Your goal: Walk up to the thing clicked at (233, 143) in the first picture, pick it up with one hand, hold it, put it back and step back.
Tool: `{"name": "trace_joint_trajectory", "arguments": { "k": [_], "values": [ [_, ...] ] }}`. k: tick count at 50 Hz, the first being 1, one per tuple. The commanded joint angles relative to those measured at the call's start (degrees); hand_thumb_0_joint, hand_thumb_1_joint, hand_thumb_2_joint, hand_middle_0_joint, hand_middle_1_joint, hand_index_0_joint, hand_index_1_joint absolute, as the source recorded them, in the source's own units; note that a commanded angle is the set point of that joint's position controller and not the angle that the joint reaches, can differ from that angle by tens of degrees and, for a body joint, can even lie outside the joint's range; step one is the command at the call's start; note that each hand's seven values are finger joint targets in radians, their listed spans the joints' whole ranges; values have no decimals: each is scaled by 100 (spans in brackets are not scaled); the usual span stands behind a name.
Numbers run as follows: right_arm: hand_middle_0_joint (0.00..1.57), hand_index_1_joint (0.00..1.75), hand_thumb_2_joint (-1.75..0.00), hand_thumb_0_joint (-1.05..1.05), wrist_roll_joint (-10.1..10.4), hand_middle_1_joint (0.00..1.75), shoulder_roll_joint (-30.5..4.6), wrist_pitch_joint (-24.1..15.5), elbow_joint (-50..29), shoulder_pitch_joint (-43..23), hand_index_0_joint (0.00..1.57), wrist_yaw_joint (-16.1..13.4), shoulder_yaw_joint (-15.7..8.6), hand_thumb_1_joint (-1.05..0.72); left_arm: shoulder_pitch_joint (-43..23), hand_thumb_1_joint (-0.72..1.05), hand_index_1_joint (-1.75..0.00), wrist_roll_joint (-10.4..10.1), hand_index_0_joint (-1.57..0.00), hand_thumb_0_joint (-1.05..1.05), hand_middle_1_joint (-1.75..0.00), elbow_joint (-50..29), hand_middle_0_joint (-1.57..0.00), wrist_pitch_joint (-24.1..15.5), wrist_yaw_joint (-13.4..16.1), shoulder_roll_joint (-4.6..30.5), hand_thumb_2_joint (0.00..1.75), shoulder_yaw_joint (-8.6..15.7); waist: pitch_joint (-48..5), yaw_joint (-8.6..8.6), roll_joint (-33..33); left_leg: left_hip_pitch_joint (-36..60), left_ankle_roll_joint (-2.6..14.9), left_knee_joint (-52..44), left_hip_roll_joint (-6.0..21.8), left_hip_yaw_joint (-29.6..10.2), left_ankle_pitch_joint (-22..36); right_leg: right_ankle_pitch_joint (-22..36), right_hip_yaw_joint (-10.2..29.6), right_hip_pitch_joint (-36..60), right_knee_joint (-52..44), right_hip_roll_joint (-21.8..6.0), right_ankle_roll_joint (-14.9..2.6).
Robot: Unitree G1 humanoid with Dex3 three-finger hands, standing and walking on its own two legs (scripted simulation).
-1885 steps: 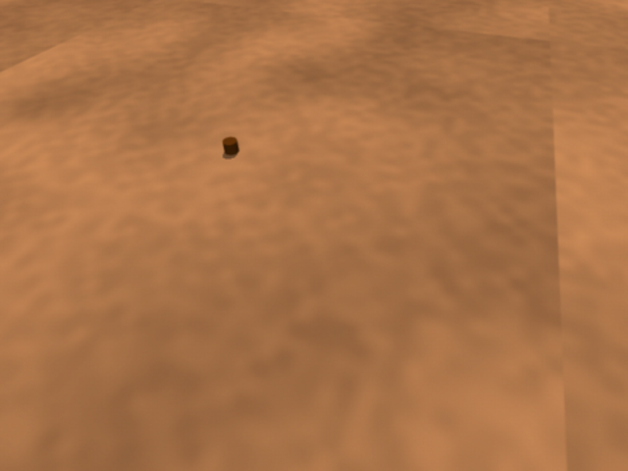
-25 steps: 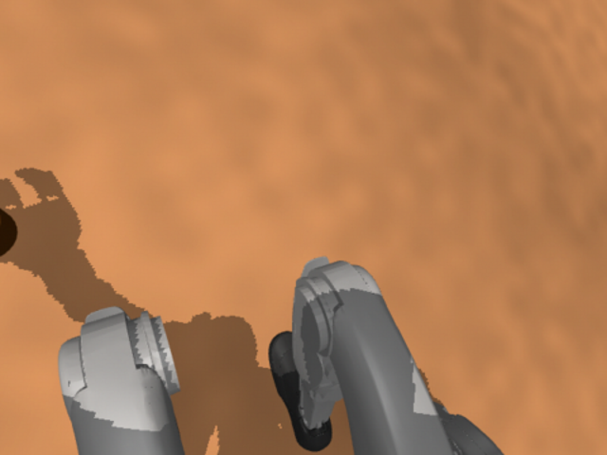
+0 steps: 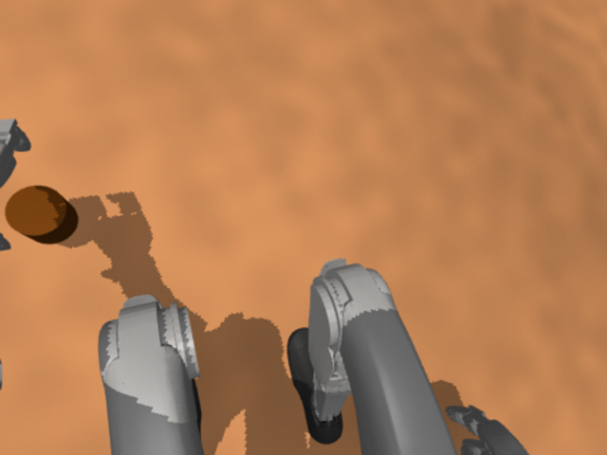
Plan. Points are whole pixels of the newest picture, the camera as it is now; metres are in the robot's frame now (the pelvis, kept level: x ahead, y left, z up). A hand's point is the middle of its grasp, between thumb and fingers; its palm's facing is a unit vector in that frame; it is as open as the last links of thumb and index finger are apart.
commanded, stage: withdraw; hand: left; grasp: from above
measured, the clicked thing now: (44, 215) +0.49 +0.33 -0.31
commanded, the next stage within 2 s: home in 0.10 s
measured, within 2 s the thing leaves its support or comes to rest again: neither
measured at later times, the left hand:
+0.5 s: hand out of the picture +0.44 +0.34 -0.07, palm faces -0.38 -0.24 -0.89, open 11.7 cm
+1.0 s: hand out of the picture +0.27 +0.26 +0.14, palm faces -0.03 -0.87 -0.49, open 7.4 cm
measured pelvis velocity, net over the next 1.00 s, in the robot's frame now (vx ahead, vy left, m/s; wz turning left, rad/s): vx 0.03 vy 0.00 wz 0.13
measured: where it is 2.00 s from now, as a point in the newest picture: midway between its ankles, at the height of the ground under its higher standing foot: (255, 427)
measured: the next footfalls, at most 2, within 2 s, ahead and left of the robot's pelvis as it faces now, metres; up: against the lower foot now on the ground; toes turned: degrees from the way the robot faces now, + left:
none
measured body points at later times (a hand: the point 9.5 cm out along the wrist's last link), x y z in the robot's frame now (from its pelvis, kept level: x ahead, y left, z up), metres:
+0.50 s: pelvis +0.01 +0.01 +0.05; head +0.23 +0.07 +0.43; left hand +0.46 +0.35 -0.02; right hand +0.09 -0.24 -0.07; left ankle +0.08 +0.12 -0.31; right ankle +0.11 -0.12 -0.31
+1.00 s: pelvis +0.03 +0.00 +0.23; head +0.15 +0.05 +0.67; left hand +0.27 +0.30 +0.17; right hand +0.26 -0.21 +0.15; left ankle +0.08 +0.12 -0.31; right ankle +0.11 -0.12 -0.31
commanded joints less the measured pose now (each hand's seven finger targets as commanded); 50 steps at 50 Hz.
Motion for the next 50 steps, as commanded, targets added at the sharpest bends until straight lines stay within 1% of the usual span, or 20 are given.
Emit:
{"name": "trace_joint_trajectory", "arguments": {
  "k": [1,5,9,10,12,14,16,19,21,23,25,28,29,33,35,37,44,46,47,50],
  "values": [
    [20,30,-90,0,-103,30,-1277,0,-35,1026,20,-65,-368,-89,-2473,-52,-101,288,-7,0,-101,-642,-7,-74,739,1795,100,365,-3724,-123,2508,2941,77,-1384,-17,370,436,509,-295,1334,-1039,218,-399],
    [20,30,-90,0,-138,30,-1354,-99,-62,1118,20,-68,-458,-90,-2694,-52,-100,293,-8,0,-101,-793,-7,127,970,2108,99,601,-3999,-96,2844,3183,53,-1440,-7,330,313,482,-361,1193,-912,149,-372],
    [20,30,-90,0,-73,30,-1323,-171,-119,1237,20,-38,-583,-90,-2214,-52,-99,216,-8,0,-99,-970,-7,464,910,2003,99,617,-4662,51,3028,3575,56,-1460,4,355,840,921,-328,1388,-878,133,-377],
    [20,30,-90,0,-42,30,-1321,-168,-98,1293,20,-30,-611,-90,-2194,-52,-99,123,-8,0,-100,-1118,-7,552,855,1938,99,606,-4741,97,3027,3626,65,-1487,-5,374,1008,1051,-310,1418,-917,118,-371],
    [20,30,-89,0,17,30,-1288,-161,-62,1445,20,-3,-717,-88,-1771,-36,-83,-24,-22,0,-84,-1180,-23,730,693,1776,91,572,-4751,145,2964,3650,59,-1595,-15,360,1215,1198,-308,1518,-988,107,-367],
    [20,30,-90,0,95,30,-1249,-109,-80,1515,20,19,-804,-88,-1518,-20,-67,-252,-22,0,-68,-1409,-24,880,477,1749,92,623,-4857,270,2698,3610,90,-1693,-16,398,1272,1210,-264,1741,-1135,120,-364],
    [20,30,-90,0,176,30,-1219,-65,-159,1584,20,31,-916,-89,-1203,-6,-59,-561,-21,0,-57,-1855,-23,989,207,1635,86,685,-4968,399,2688,3710,86,-1875,-30,421,1336,1204,-205,1982,-1296,99,-365],
    [20,30,-90,0,328,30,-1132,1,-266,1635,20,46,-1085,-89,-262,18,-43,-1131,-19,0,-42,-2543,-20,1164,-257,1104,79,617,-5204,590,2312,3957,112,-2106,-32,472,1559,1331,-102,2453,-1587,116,-356],
    [20,30,-90,0,441,30,-1072,45,-395,1546,20,17,-1170,-90,248,34,-38,-1653,-19,0,-37,-3402,-19,1310,-532,986,79,752,-5391,754,2070,4104,151,-2361,-35,504,1567,1375,8,2809,-1879,120,-335],
    [20,30,-90,0,508,30,-1015,59,-406,1369,20,-54,-1151,-90,909,50,-34,-2253,-19,0,-33,-3651,-19,1502,-773,435,83,637,-4722,677,1554,3765,200,-2550,-37,501,1311,1263,38,2873,-2173,136,-324],
    [20,30,-90,0,587,30,-933,50,-461,1276,20,-151,-1174,-90,1250,66,-28,-2748,-19,0,-28,-4334,-19,1609,-960,164,82,613,-4409,686,1293,3729,230,-2831,-33,471,1008,1076,91,3055,-2513,119,-321],
    [20,30,-90,0,681,30,-883,8,-605,1023,20,-263,-1245,-90,1656,90,-30,-3293,-20,0,-30,-5274,-20,1718,-1153,126,90,760,-4578,859,1301,4245,197,-3253,18,382,819,908,159,3393,-2797,74,-331],
    [20,30,-90,0,721,30,-773,-17,-676,940,20,-286,-1259,-90,1954,90,-30,-3455,-20,0,-30,-5396,-20,1760,-1194,-145,90,605,-4588,859,1283,4374,212,-3419,53,382,766,910,179,3553,-2910,94,-292],
    [20,30,-90,0,817,30,-701,-151,-786,654,20,-434,-1290,-90,2674,90,-30,-4088,-20,0,-30,-6118,-20,1913,-1153,-592,90,584,-4158,944,1421,5002,158,-4176,113,211,405,706,204,3761,-3332,34,-285],
    [20,30,-90,0,861,30,-653,-231,-841,516,20,-517,-1261,-90,2892,90,-30,-4281,-20,0,-30,-6376,-20,2034,-1073,-738,90,577,-3999,976,1515,5303,134,-4552,126,158,163,571,229,3927,-3568,36,-276],
    [20,30,-90,0,895,30,-634,-332,-887,374,20,-605,-1274,-90,3336,89,-30,-4558,-20,0,-30,-6514,-20,2200,-1028,-1092,89,464,-3701,928,1403,5595,120,-4911,130,82,-33,426,256,4051,-3871,17,-264],
    [20,30,-90,0,979,30,-451,-685,-1058,45,20,-859,-1183,-90,4501,90,-30,-5567,-20,0,-30,-7226,-20,2742,-902,-1736,90,321,-3372,896,1164,6524,105,-5645,78,196,267,545,407,5119,-4894,8,-257],
    [20,30,-90,0,999,30,-393,-760,-1150,-20,20,-924,-1139,-90,4759,90,-30,-5866,-20,0,-30,-7464,-20,2865,-840,-1689,90,479,-3310,953,1153,6754,123,-5892,47,203,250,526,469,5539,-5217,-1,-246],
    [20,30,-90,0,998,30,-343,-796,-1184,-46,20,-961,-1106,-90,4997,90,-30,-6014,-20,0,-30,-7456,-20,2938,-830,-1900,90,359,-3144,897,1069,6807,122,-6049,33,200,235,507,475,5678,-5373,-1,-243],
    [20,30,-90,0,1019,30,-271,-884,-1279,-24,20,-1057,-1046,-90,5375,90,-30,-6377,-20,0,-30,-7717,-20,3152,-774,-2036,90,403,-3040,949,1024,7257,121,-6446,23,233,385,642,527,6274,-5843,1,-240]
  ]
}}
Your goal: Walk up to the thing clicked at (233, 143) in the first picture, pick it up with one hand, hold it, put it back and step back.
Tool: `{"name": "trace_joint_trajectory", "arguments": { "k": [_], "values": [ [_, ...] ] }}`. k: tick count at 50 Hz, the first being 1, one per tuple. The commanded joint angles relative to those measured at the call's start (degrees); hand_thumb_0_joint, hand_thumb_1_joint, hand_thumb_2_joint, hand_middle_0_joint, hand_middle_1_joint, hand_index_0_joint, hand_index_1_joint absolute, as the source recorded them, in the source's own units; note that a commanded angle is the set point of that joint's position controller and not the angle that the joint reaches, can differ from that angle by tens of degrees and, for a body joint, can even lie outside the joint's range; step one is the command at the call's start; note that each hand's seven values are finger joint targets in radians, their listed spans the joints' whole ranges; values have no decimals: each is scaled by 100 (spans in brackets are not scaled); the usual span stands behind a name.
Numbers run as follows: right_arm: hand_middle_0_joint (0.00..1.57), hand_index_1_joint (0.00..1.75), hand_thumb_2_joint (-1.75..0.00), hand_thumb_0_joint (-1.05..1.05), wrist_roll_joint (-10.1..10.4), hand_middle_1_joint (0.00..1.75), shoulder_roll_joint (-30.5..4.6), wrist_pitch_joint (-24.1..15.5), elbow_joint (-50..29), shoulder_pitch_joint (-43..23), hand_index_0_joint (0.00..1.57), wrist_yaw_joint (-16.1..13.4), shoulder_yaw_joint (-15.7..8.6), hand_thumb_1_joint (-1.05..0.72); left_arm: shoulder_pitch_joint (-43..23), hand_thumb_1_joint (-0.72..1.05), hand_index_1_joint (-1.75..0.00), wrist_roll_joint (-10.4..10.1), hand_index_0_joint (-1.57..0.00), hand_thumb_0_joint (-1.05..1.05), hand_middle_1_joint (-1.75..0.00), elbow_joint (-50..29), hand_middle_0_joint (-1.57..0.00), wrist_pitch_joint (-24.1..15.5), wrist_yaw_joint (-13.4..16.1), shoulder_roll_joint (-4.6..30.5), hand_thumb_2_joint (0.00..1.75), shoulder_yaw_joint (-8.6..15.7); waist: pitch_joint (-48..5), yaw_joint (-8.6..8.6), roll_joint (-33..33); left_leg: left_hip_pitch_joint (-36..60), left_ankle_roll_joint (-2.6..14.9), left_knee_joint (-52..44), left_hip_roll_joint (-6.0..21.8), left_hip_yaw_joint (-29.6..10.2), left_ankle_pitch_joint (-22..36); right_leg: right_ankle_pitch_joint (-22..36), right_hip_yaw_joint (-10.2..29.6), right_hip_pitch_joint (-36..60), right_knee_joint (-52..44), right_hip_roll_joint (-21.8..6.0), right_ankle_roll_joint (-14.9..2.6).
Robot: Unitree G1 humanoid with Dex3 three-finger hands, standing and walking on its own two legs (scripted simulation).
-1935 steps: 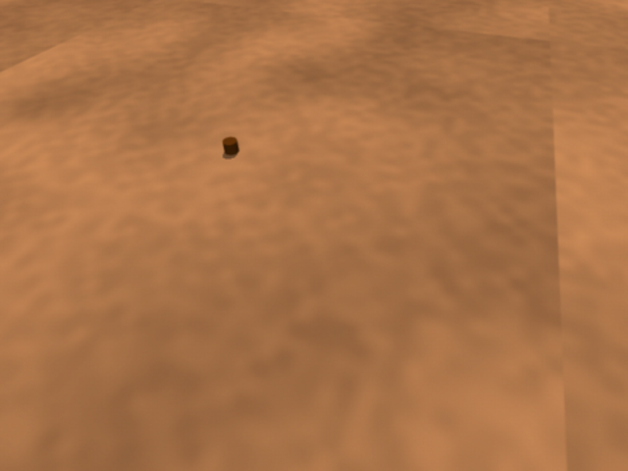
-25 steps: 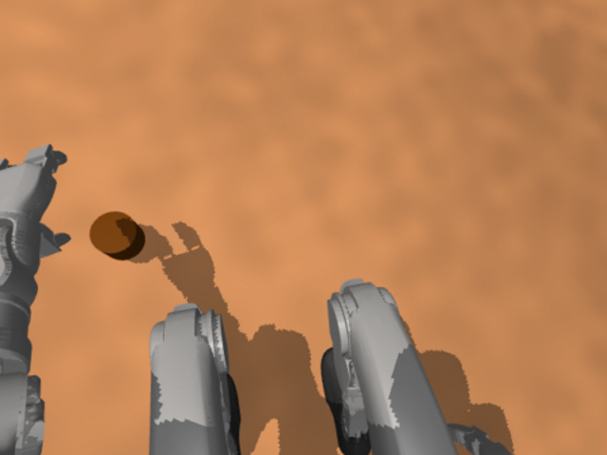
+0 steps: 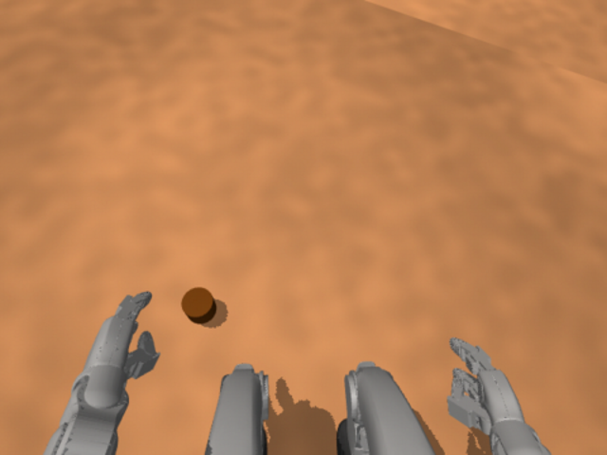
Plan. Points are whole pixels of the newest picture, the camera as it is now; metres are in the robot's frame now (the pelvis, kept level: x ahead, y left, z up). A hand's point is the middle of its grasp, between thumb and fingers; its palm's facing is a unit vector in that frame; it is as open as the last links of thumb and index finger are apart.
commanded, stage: home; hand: left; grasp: from above
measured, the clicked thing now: (199, 305) +0.49 +0.26 -0.55
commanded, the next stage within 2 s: none
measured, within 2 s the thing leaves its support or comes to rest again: neither
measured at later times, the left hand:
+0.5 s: hand (130, 378) +0.22 +0.18 +0.09, palm faces +0.09 -0.97 -0.21, open 7.4 cm
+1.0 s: hand (125, 383) +0.22 +0.18 +0.09, palm faces +0.09 -0.98 -0.20, open 7.4 cm
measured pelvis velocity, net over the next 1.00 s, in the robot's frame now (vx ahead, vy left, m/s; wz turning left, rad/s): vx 0.07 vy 0.00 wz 0.05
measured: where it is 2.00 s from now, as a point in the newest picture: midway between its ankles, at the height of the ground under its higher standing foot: outside the picture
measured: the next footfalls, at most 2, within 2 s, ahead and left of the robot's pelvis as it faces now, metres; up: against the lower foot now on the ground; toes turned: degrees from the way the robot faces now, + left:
none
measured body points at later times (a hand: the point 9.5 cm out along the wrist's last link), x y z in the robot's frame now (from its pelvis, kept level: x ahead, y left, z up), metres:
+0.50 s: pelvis +0.06 +0.00 +0.13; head +0.08 +0.00 +0.58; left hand +0.22 +0.23 +0.10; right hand +0.22 -0.25 +0.07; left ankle +0.07 +0.11 -0.54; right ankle +0.07 -0.13 -0.54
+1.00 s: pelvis +0.07 +0.00 +0.14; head +0.09 +0.01 +0.59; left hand +0.21 +0.23 +0.10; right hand +0.24 -0.23 +0.08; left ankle +0.07 +0.11 -0.54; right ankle +0.07 -0.13 -0.54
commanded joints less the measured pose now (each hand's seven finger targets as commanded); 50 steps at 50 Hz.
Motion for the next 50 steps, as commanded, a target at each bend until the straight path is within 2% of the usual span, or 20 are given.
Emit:
{"name": "trace_joint_trajectory", "arguments": {
  "k": [1,6,9,14,16,17,19,20,23,24,28,30,38,45,46,50],
  "values": [
    [20,30,-90,0,62,30,-875,-313,-666,293,20,-267,-339,-90,-198,90,-30,-537,-20,0,-30,-1391,-20,57,194,693,90,469,-1910,-100,617,2622,111,-2289,6,-208,206,516,189,1774,-1889,95,-185],
    [20,30,-90,0,64,30,-743,-452,-761,486,20,-488,-228,-90,626,90,-30,-1012,-20,0,-30,-1867,-20,453,207,301,90,437,-1563,-52,533,3309,81,-2927,1,-145,759,925,192,2656,-2653,110,-182],
    [20,30,-90,0,67,30,-669,-564,-807,610,20,-637,-160,-90,1019,90,-30,-1310,-20,0,-30,-2139,-20,638,194,51,90,439,-1337,-91,407,3612,91,-3236,-21,-64,1060,1177,191,3236,-3122,106,-166],
    [20,30,-90,0,35,30,-580,-704,-977,831,20,-845,-133,-90,1897,90,-30,-1553,-20,0,-30,-2657,-20,898,164,-140,90,486,-961,-17,255,4188,105,-3749,-84,110,1510,1548,178,4005,-3868,103,-129],
    [20,30,-90,0,1,30,-548,-768,-1012,894,20,-903,-138,-90,2117,90,-30,-1583,-20,0,-30,-2904,-20,951,131,-273,90,400,-873,-22,352,4405,89,-3915,-76,120,1754,1767,146,4178,-3992,121,-137],
    [20,30,-90,0,-16,30,-547,-800,-1039,879,20,-929,-151,-90,2211,90,-30,-1586,-20,0,-30,-3082,-20,961,132,-203,90,483,-846,43,355,4497,89,-3975,-78,128,1859,1866,125,4273,-4052,124,-123],
    [20,30,-90,0,-40,30,-517,-851,-1085,921,20,-961,-154,-90,2551,90,-30,-1562,-20,0,-30,-3140,-20,1017,95,-317,90,385,-678,53,268,4583,100,-4070,-95,162,1932,1931,106,4356,-4176,124,-121],
    [20,30,-90,0,-53,30,-512,-884,-1091,902,20,-973,-148,-90,2554,90,-30,-1549,-20,0,-30,-3219,-20,1018,70,-343,90,307,-589,25,276,4649,100,-4133,-86,157,1951,1937,79,4368,-4221,135,-118],
    [20,30,-90,0,-86,30,-537,-941,-1144,888,20,-984,-199,-90,2790,90,-30,-1503,-20,0,-30,-3347,-20,1020,2,-373,90,294,-378,86,279,4780,93,-4336,-65,118,1954,1866,12,4425,-4326,149,-123],
    [20,30,-90,0,-98,30,-547,-960,-1158,885,20,-987,-198,-90,2847,90,-30,-1501,-20,0,-30,-3301,-20,1040,-18,-389,90,300,-308,71,95,4792,113,-4356,-68,139,1909,1823,-1,4465,-4384,151,-109],
    [20,30,-90,0,-129,30,-598,-1059,-1152,853,20,-986,-229,-90,2829,90,-30,-1481,-20,0,-30,-3352,-20,1026,-107,-387,90,273,-179,70,-6,4874,118,-4362,-75,183,2021,1934,-22,4510,-4415,135,-76],
    [20,30,-90,0,-146,30,-638,-1095,-1110,871,20,-980,-251,-90,2681,90,-30,-1465,-20,0,-30,-3218,-20,1012,-150,-406,90,224,-139,4,-72,4885,128,-4346,-91,209,2031,1964,3,4460,-4423,121,-64],
    [20,30,-90,0,-177,30,-648,-1192,-1068,770,20,-935,-247,-90,2555,90,-30,-1411,-20,0,-30,-3296,-20,941,-170,-319,90,283,-255,134,271,5029,65,-4455,-73,157,1981,1853,-8,4535,-4337,109,-102],
    [20,30,-90,0,-179,30,-650,-1190,-1050,722,20,-930,-226,-90,2643,90,-30,-1411,-20,0,-30,-3275,-20,931,-132,-333,90,267,-249,138,192,5008,77,-4435,-74,161,1996,1906,-11,4611,-4347,119,-90],
    [20,30,-90,0,-195,30,-642,-1193,-1055,737,20,-924,-241,-90,2657,90,-30,-1412,-20,0,-30,-3318,-20,920,-127,-341,90,273,-377,130,186,5023,71,-4410,-72,143,2082,1972,-14,4646,-4313,121,-95],
    [20,30,-90,0,-188,30,-664,-1165,-1047,743,20,-917,-250,-90,2694,90,-30,-1415,-20,0,-30,-3239,-20,926,-138,-333,90,255,-312,139,237,5045,45,-4438,-42,93,2209,2015,-45,4576,-4258,140,-120]
  ]
}}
